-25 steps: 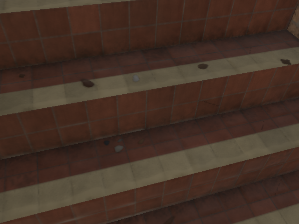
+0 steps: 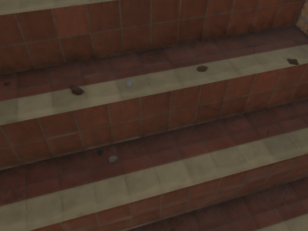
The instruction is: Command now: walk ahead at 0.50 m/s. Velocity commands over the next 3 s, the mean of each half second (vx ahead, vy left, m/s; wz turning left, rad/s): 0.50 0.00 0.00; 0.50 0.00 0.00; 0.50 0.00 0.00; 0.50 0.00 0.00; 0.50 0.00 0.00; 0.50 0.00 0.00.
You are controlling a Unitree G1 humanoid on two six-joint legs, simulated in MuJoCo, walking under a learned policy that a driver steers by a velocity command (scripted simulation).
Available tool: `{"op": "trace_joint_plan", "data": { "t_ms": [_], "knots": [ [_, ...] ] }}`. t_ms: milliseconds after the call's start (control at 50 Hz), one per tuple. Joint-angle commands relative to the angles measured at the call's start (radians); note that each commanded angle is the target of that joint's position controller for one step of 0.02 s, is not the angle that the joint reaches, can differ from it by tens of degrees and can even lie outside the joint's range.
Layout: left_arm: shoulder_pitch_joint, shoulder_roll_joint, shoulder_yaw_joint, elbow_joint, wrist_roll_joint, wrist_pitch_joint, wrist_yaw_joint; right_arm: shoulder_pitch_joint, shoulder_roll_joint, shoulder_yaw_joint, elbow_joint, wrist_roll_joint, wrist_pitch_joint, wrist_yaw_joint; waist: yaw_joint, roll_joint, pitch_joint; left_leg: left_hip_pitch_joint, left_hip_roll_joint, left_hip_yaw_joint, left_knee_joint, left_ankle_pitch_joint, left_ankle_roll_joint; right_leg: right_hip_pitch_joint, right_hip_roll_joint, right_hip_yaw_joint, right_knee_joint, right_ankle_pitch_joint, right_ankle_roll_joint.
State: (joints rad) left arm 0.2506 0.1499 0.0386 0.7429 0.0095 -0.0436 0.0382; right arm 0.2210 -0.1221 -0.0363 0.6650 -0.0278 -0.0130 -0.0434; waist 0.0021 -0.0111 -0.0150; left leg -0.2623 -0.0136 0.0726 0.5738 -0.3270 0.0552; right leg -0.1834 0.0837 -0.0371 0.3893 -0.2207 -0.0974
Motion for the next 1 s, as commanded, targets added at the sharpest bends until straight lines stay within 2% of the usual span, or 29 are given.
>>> {"op": "trace_joint_plan", "data": {
  "t_ms": [20,40,60,80,100,120,140,180,200,220,260,380,520,560,840,1000],
  "knots": [
    [-0.061,0.058,0.016,-0.090,-0.032,-0.015,0.005,0.084,-0.026,-0.006,-0.018,-0.011,-0.029,-0.014,-0.045,-0.032,-0.062,0.169,0.009,-0.027,-0.235,0.164,0.010,0.007,-0.217,0.154,0.089,0.612,-0.076],
    [-0.087,0.026,0.006,-0.118,-0.033,-0.022,-0.003,0.113,-0.063,-0.011,-0.020,-0.021,-0.039,-0.013,-0.049,0.044,-0.081,0.252,0.113,-0.157,-0.253,0.243,0.020,-0.101,-0.177,0.133,0.178,0.441,-0.042],
    [-0.026,-0.029,-0.011,-0.123,-0.022,-0.020,-0.012,0.043,-0.135,-0.026,-0.035,-0.023,-0.036,-0.008,0.020,0.271,-0.044,0.195,0.249,-0.344,-0.314,0.193,0.092,-0.184,-0.093,0.064,0.175,0.040,0.006],
    [0.002,0.011,-0.004,-0.102,0.003,-0.010,-0.014,-0.051,-0.087,-0.017,-0.071,-0.012,-0.036,0.002,0.045,0.232,0.015,0.083,0.293,-0.373,-0.354,0.075,0.125,-0.136,-0.107,0.042,0.139,-0.111,0.018],
    [-0.009,0.030,0.002,-0.097,0.018,-0.008,-0.017,-0.110,-0.067,-0.012,-0.093,0.003,-0.037,0.010,0.055,0.173,0.042,0.013,0.250,-0.331,-0.353,0.045,0.109,-0.067,-0.097,0.032,0.092,-0.101,0.017],
    [-0.026,0.035,0.003,-0.091,0.026,-0.007,-0.020,-0.130,-0.061,-0.010,-0.109,0.009,-0.038,0.012,0.047,0.126,0.050,-0.003,0.201,-0.275,-0.326,0.109,0.090,-0.036,-0.091,0.028,0.066,-0.059,0.020],
    [-0.044,0.041,0.007,-0.095,0.031,-0.011,-0.023,-0.107,-0.061,-0.010,-0.107,0.013,-0.044,0.009,0.034,0.078,0.043,0.009,0.171,-0.236,-0.296,0.179,0.080,-0.026,-0.100,0.042,0.053,-0.023,0.024],
    [-0.044,0.025,0.004,-0.088,0.011,-0.023,-0.020,-0.068,-0.068,-0.016,-0.091,-0.001,-0.054,0.006,0.016,0.010,-0.012,0.120,0.114,-0.147,-0.202,0.352,0.052,-0.039,-0.131,0.078,0.020,0.153,0.020],
    [-0.057,0.022,0.002,-0.088,0.003,-0.029,-0.015,-0.045,-0.064,-0.016,-0.083,-0.002,-0.056,0.005,0.001,-0.010,-0.044,0.156,0.098,-0.122,-0.167,0.395,0.039,-0.031,-0.142,0.090,0.015,0.247,0.018],
    [-0.081,0.023,0.000,-0.094,0.002,-0.030,-0.009,-0.030,-0.060,-0.013,-0.075,0.007,-0.054,0.001,-0.013,-0.029,-0.066,0.172,0.088,-0.106,-0.135,0.419,0.033,-0.020,-0.155,0.102,0.019,0.344,0.014],
    [-0.098,0.014,-0.004,-0.097,0.000,-0.027,-0.004,-0.020,-0.046,-0.006,-0.068,0.011,-0.049,-0.003,-0.022,-0.027,-0.104,0.181,0.084,-0.099,-0.123,0.404,0.020,0.009,-0.162,0.105,0.024,0.423,0.014],
    [-0.130,0.009,-0.010,-0.106,0.005,-0.018,-0.004,-0.067,-0.038,0.005,-0.073,0.008,-0.038,-0.004,-0.012,-0.004,-0.069,0.143,0.089,-0.105,-0.160,0.331,0.002,0.027,-0.173,0.115,-0.011,0.399,0.024],
    [-0.167,0.011,-0.017,-0.103,0.011,-0.019,-0.008,-0.090,-0.041,0.011,-0.060,0.009,-0.038,-0.003,-0.009,0.007,-0.067,0.148,0.103,-0.120,-0.221,0.308,-0.013,0.060,-0.185,0.124,-0.066,0.376,0.042],
    [-0.164,0.009,-0.015,-0.097,0.011,-0.023,-0.012,-0.106,-0.039,0.009,-0.059,0.006,-0.041,0.002,-0.002,0.020,-0.057,0.144,0.112,-0.129,-0.249,0.287,-0.019,0.062,-0.183,0.122,-0.098,0.305,0.042],
    [-0.174,0.001,-0.013,-0.058,0.015,-0.036,-0.017,-0.101,-0.047,-0.001,0.000,0.003,-0.046,0.004,-0.006,0.005,-0.053,0.163,0.122,-0.133,-0.286,0.249,-0.024,0.048,-0.184,0.137,-0.165,0.200,0.046],
    [-0.156,0.007,-0.013,-0.023,0.015,-0.040,-0.016,-0.090,-0.049,-0.003,0.046,0.006,-0.048,0.002,-0.005,0.004,-0.047,0.165,0.121,-0.130,-0.286,0.251,-0.026,0.055,-0.186,0.149,-0.179,0.214,0.047]
  ]
}}
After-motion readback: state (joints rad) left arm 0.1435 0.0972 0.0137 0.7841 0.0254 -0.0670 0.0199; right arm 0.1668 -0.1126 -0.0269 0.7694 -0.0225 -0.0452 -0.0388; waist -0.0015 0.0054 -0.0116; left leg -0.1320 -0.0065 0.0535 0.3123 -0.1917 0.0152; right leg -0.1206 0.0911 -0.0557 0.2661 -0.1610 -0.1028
